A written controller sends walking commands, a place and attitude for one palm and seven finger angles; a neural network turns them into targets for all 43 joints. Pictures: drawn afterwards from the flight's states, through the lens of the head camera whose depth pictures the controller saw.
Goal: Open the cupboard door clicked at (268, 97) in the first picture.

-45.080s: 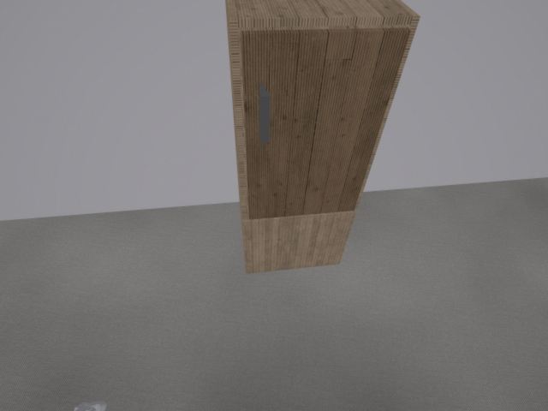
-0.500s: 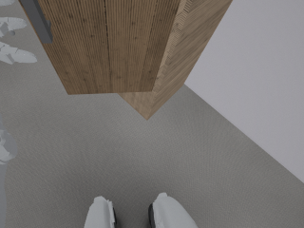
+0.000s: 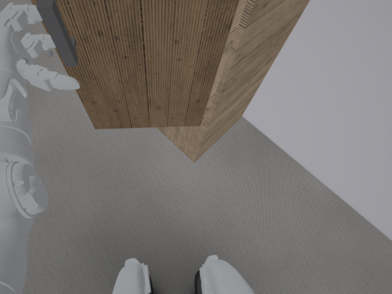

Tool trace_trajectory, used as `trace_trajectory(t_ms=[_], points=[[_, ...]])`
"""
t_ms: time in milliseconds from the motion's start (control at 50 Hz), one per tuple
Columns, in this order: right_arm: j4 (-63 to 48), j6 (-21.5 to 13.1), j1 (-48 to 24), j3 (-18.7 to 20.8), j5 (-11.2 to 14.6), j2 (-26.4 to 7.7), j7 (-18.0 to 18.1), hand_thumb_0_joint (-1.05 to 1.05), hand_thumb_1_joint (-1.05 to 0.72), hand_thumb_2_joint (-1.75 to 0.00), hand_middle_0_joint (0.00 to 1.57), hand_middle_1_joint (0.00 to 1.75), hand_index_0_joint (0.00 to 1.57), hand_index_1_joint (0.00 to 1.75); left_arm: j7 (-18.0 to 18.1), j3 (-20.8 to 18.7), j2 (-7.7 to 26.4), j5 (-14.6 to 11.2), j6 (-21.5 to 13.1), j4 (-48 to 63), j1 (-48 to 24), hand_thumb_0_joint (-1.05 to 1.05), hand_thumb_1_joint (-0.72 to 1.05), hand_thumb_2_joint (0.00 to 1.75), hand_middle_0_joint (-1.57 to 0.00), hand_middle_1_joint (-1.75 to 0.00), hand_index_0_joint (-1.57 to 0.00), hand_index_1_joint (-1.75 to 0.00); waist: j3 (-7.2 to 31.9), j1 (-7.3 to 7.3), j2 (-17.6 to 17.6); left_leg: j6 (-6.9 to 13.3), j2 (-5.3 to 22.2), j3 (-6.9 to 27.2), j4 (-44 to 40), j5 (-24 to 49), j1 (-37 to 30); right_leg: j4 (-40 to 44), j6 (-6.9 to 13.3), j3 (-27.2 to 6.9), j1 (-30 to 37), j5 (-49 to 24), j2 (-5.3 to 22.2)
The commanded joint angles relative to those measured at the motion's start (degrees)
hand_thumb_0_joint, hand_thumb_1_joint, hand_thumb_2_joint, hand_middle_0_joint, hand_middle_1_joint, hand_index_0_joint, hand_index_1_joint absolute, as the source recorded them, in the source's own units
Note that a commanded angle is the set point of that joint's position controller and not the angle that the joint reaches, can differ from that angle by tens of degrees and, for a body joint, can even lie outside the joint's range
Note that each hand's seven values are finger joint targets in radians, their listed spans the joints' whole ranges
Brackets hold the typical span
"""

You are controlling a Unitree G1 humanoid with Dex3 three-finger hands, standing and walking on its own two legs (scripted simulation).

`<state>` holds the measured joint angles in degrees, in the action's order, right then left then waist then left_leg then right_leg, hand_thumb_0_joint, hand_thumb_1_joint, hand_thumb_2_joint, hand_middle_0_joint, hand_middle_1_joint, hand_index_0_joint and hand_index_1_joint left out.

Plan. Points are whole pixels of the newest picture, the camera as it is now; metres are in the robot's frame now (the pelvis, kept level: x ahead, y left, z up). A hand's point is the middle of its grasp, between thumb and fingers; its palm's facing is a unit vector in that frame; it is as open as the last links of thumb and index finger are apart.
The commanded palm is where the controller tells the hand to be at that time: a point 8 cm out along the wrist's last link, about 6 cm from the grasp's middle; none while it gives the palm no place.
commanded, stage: slide the fingers in behind the handle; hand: left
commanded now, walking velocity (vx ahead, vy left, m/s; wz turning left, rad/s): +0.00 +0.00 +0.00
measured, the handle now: (61, 27) +0.60 +0.19 +0.11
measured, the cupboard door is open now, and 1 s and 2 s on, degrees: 50 50 50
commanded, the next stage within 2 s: close the thumb around the handle in 0.86 s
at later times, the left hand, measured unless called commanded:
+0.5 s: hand (57, 59) +0.53 +0.19 +0.10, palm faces +0.02 -1.00 +0.00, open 14.1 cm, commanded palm +0.52 +0.21 +0.10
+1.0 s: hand (69, 55) +0.54 +0.17 +0.10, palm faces +0.01 -1.00 -0.01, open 14.0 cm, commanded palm +0.52 +0.21 +0.10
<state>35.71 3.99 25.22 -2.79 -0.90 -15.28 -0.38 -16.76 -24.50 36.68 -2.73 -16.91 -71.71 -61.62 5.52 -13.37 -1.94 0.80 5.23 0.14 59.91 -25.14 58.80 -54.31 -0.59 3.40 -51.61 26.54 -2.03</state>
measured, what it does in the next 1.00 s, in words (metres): stands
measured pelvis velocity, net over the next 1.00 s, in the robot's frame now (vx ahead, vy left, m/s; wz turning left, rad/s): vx -0.01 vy -0.01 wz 0.01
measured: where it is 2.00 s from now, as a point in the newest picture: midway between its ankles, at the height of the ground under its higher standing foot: outside the picture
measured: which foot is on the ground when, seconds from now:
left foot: down 0.00-1.00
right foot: down 0.00-1.00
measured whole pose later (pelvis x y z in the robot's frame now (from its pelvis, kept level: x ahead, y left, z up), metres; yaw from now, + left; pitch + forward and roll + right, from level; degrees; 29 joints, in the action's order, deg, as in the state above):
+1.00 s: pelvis -0.01 -0.01 +0.00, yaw +0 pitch +23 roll -4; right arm 36.9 3.0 26.1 -2.4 -0.9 -15.0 -0.8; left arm -12.7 -22.6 33.3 -2.7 -18.8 -72.7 -61.5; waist 5.5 -13.1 -2.6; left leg 0.1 5.2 0.0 59.5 -24.3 58.2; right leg -55.6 0.1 3.1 -51.9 26.5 -2.0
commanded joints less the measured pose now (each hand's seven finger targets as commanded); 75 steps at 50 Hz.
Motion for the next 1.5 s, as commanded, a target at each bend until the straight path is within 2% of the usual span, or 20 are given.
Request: trace_trajectory(t_ms=[0, 20, 60, 160, 240, 360, 460, 540, 700, 920, 940, 980, 1040, 1060, 1140, 1200, 1240, 1280, 1440, 1480], points=[[-1.13, -0.48, 12.22, 4.32, -0.26, -11.49, 0.76, 0.0, -0.9, -0.9, 0.2, 0.3, 0.2, 0.3, 0.33, -1.25, 14.81, -1.35, -4.47, 13.07, -26.48, 0.0, -0.5, 0.3, -0.3, -1.2, -0.3, -1.2, 28.39, -0.19, -10.19, 1.27, -2.75, 3.43, -3.91, 27.23, -31.06, 5.72, 1.36, -0.53, 4.78, -22.93, -2.63], [-1.32, -0.53, 12.06, 4.41, -0.22, -11.52, 0.78, 0.0, -0.9, -0.9, 0.2, 0.3, 0.2, 0.3, 0.43, -2.73, 16.55, -1.15, -4.79, 13.45, -25.87, 0.0, -0.5, 0.3, -0.3, -1.2, -0.3, -1.2, 29.67, 0.59, -10.76, 1.13, -2.7, 3.28, -3.88, 27.57, -31.5, 5.61, 1.3, -0.64, 5.4, -23.28, -2.6], [-1.52, -0.68, 11.71, 4.47, -0.18, -11.16, 0.55, 0.0, -0.9, -0.9, 0.2, 0.3, 0.2, 0.3, 0.21, -1.42, 14.4, -1.44, -5.17, 13.98, -24.7, 0.0, -0.5, 0.3, -0.3, -1.2, -0.3, -1.2, 30.05, 0.69, -10.52, 1.12, -2.87, 3.13, -3.9, 28.14, -31.67, 5.61, 1.29, -0.63, 6.3, -24.37, -2.68], [-0.81, -0.65, 11.47, 4.74, 0.07, -11.13, 0.57, 0.0, -0.9, -0.9, 0.2, 0.3, 0.2, 0.3, -0.12, 1.77, 9.74, -2.29, -4.9, 12.92, -25.51, 0.0, -0.5, 0.3, -0.3, -1.2, -0.3, -1.2, 27.0, -0.72, -8.86, 1.18, -2.71, 3.32, -4.3, 25.49, -31.45, 6.36, 1.16, -0.5, 4.04, -21.93, -2.66], [-0.59, -1.02, 11.3, 4.69, -0.01, -11.2, 0.73, 0.0, -0.9, -0.9, 0.2, 0.3, 0.2, 0.3, 0.7, 0.75, 11.15, -2.14, -5.22, 12.84, -26.9, 0.0, -0.5, 0.3, -0.3, -1.2, -0.3, -1.2, 27.36, -0.45, -9.53, 1.16, -2.79, 3.38, -4.35, 23.95, -30.67, 6.2, 1.26, -0.74, 3.91, -20.49, -2.39], [0.05, -1.62, 11.26, 4.96, -0.32, -11.03, 0.33, 0.0, -0.9, -0.9, 0.2, 0.3, 0.2, 0.3, 1.66, 3.15, 7.48, -1.99, -6.28, 14.34, -28.67, 0.0, -0.5, 0.3, -0.3, -1.2, -0.3, -1.2, 28.92, -0.75, -10.21, 0.94, -2.75, 3.97, -4.23, 23.81, -32.42, 5.88, 1.43, -0.52, 2.64, -19.4, -2.4], [0.81, -2.07, 10.94, 5.04, -0.38, -10.94, 0.03, 0.0, -0.9, -0.9, 0.2, 0.3, 0.2, 0.3, 2.36, 6.74, 2.75, -1.86, -5.96, 12.2, -29.58, 0.0, -0.5, 0.3, -0.3, -1.2, -0.3, -1.2, 26.62, -1.81, -9.88, 0.84, -2.72, 4.55, -4.49, 21.34, -32.49, 6.26, 1.59, -0.1, -0.43, -16.23, -2.41], [1.03, -2.36, 11.32, 5.1, -0.6, -10.96, 0.1, 0.0, -0.9, -0.9, 0.2, 0.3, 0.2, 0.3, 3.35, 5.45, 4.21, -1.41, -6.15, 12.61, -30.94, 0.0, -0.5, 0.3, -0.3, -1.2, -0.3, -1.2, 28.33, -1.43, -11.41, 0.77, -2.73, 4.75, -4.19, 22.46, -33.36, 5.77, 1.73, -0.22, -0.68, -16.42, -2.18], [-0.4, -2.05, 11.82, 4.48, -0.87, -11.1, -0.07, 0.0, -0.9, -0.9, 0.2, 0.3, 0.2, 0.3, 5.95, 0.23, 10.95, 0.13, -6.18, 11.9, -28.94, 0.0, -0.5, 0.3, -0.3, -1.2, -0.3, -1.2, 28.06, -0.1, -8.94, 1.13, -2.97, 3.95, -4.22, 22.75, -29.09, 5.0, 1.55, -0.65, 3.52, -18.53, -2.24], [-0.66, -1.78, 11.8, 4.82, -0.26, -10.89, 0.3, 0.0, -0.9, -0.9, 0.2, 0.3, 0.2, 0.3, 3.62, 0.87, 9.57, -0.98, -6.21, 12.16, -26.35, 0.0, -0.5, 0.3, -0.3, -1.2, -0.3, -1.2, 29.3, 0.13, -8.19, 1.21, -3.03, 2.91, -4.34, 23.07, -29.33, 5.76, 1.17, -1.07, 5.33, -20.74, -2.37], [-0.3, -1.83, 11.65, 4.77, -0.27, -10.85, 0.35, 0.0, -0.9, -0.9, 0.2, 0.3, 0.2, 0.3, 3.51, 2.25, 8.11, -1.18, -5.9, 11.46, -27.61, 0.0, -0.5, 0.3, -0.3, -1.2, -0.3, -1.2, 27.67, -1.03, -7.74, 1.32, -3.02, 2.99, -4.12, 22.16, -28.6, 5.99, 1.04, -1.1, 4.2, -20.1, -2.31], [-0.02, -1.83, 12.17, 4.83, -0.3, -11.17, 0.43, 0.0, -0.9, -0.9, 0.2, 0.3, 0.2, 0.3, 3.6, 1.16, 9.95, -1.07, -5.79, 11.53, -28.4, 0.0, -0.39, 0.35, -0.31, -1.21, -0.31, -1.21, 26.94, -0.81, -7.91, 1.3, -2.94, 3.16, -4.55, 21.22, -28.18, 6.27, 1.11, -1.11, 4.34, -18.96, -2.32], [0.06, -2.02, 11.75, 4.81, -0.43, -10.77, 0.33, 0.0, -0.9, -0.9, 0.2, 0.3, 0.2, 0.3, 3.84, 1.84, 8.38, -1.1, -6.27, 11.73, -27.13, 0.0, -0.22, 0.42, -0.32, -1.23, -0.32, -1.23, 28.3, -0.17, -9.59, 1.09, -3.07, 3.13, -4.1, 22.98, -29.68, 5.89, 1.24, -1.05, 3.89, -19.85, -2.21], [0.26, -2.03, 11.82, 4.87, -0.41, -10.85, 0.35, 0.0, -0.9, -0.9, 0.2, 0.3, 0.2, 0.3, 3.84, 2.54, 7.82, -1.02, -6.11, 11.66, -28.29, 0.0, -0.16, 0.44, -0.32, -1.24, -0.32, -1.24, 27.29, -1.16, -8.58, 1.2, -2.9, 3.26, -4.09, 22.45, -29.4, 5.96, 1.13, -0.93, 3.21, -19.48, -2.19], [0.0, -1.79, 11.91, 4.85, -0.45, -11.12, 0.37, 0.0, -0.9, -0.9, 0.2, 0.3, 0.2, 0.3, 4.19, 0.61, 10.29, -0.74, -5.97, 11.1, -26.53, 0.0, 0.06, 0.54, -0.34, -1.26, -0.34, -1.26, 28.33, -0.11, -8.28, 1.17, -3.04, 3.18, -4.15, 23.42, -28.92, 5.74, 1.23, -1.11, 4.94, -20.69, -2.16], [0.14, -1.89, 11.77, 4.77, -0.55, -10.84, 0.28, 0.0, -0.9, -0.9, 0.2, 0.3, 0.2, 0.3, 4.58, 3.13, 7.21, -0.83, -6.08, 12.06, -29.52, 0.0, 0.23, 0.61, -0.35, -1.28, -0.35, -1.28, 26.59, -1.43, -8.97, 1.27, -3.01, 3.39, -3.98, 22.43, -29.29, 5.76, 1.26, -0.89, 2.76, -19.17, -2.16], [0.18, -1.88, 11.58, 4.66, -0.41, -11.33, 0.54, 0.0, -0.9, -0.9, 0.2, 0.3, 0.2, 0.3, 4.78, 1.28, 10.46, -0.46, -5.53, 9.78, -29.43, 0.0, 0.34, 0.66, -0.36, -1.29, -0.36, -1.29, 26.5, -1.58, -7.47, 1.45, -3.01, 3.17, -3.79, 20.6, -26.93, 6.01, 0.96, -1.31, 3.5, -18.41, -2.04], [-0.04, -1.9, 11.57, 4.55, -0.36, -11.28, 0.56, 0.0, -0.9, -0.9, 0.2, 0.3, 0.2, 0.3, 4.52, 2.21, 9.93, -0.16, -5.07, 9.23, -29.42, 0.0, 0.45, 0.71, -0.37, -1.3, -0.37, -1.3, 25.88, -1.75, -7.56, 1.49, -3.1, 3.01, -3.85, 20.03, -26.26, 6.07, 0.96, -1.34, 3.51, -18.19, -2.02], [-0.1, -1.93, 12.24, 4.52, -0.68, -11.29, 0.59, 0.0, -0.9, -0.9, 0.2, 0.3, 0.2, 0.3, 3.77, 2.59, 9.44, -0.28, -4.41, 9.53, -30.25, 0.0, 0.9, 0.9, -0.4, -1.35, -0.4, -1.35, 28.56, -1.82, -8.83, 1.37, -2.82, 3.54, -3.02, 22.89, -28.21, 5.17, 1.04, -0.95, 2.34, -19.4, -2.05], [-0.25, -1.84, 12.59, 4.59, -0.71, -11.25, 0.43, 0.0, -0.9, -0.9, 0.2, 0.3, 0.2, 0.3, 3.67, 2.01, 9.97, -0.23, -4.42, 10.75, -29.13, 0.0, 0.9, 0.9, -0.4, -1.35, -0.4, -1.35, 30.22, -0.93, -10.3, 1.13, -2.81, 3.7, -3.29, 24.6, -29.65, 4.89, 1.32, -0.74, 3.13, -20.39, -2.15]])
